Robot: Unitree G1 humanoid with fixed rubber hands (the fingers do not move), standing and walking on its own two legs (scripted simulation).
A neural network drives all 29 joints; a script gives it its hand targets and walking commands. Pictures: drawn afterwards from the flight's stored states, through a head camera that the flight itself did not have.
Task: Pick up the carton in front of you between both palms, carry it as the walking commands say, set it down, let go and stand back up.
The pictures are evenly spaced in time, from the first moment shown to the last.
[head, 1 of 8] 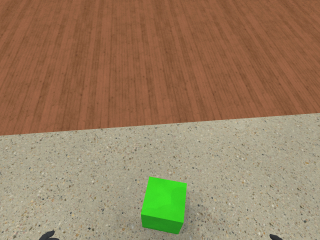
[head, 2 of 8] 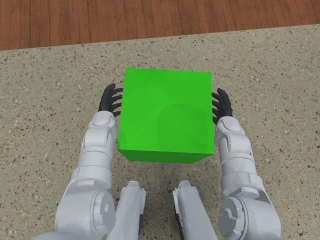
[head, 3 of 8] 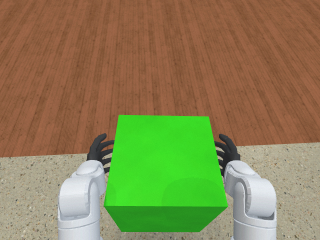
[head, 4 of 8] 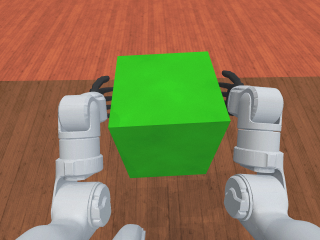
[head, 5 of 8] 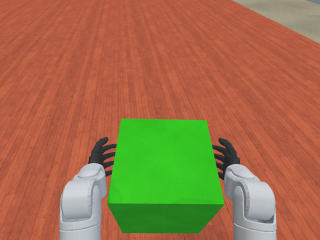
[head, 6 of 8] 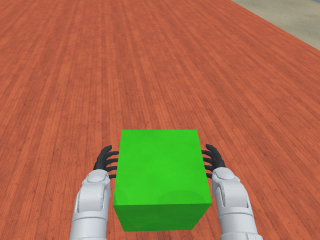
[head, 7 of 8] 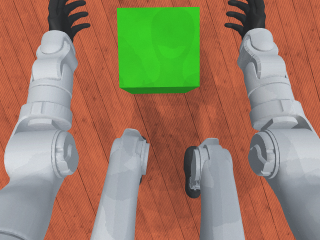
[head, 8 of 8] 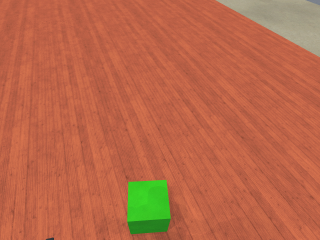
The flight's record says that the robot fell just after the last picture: no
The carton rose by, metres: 1.17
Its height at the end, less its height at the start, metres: +0.43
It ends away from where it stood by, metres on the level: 6.28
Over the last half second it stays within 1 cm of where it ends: yes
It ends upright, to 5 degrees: yes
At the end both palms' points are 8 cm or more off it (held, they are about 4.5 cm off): yes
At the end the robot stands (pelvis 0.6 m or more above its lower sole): yes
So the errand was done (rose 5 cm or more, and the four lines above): yes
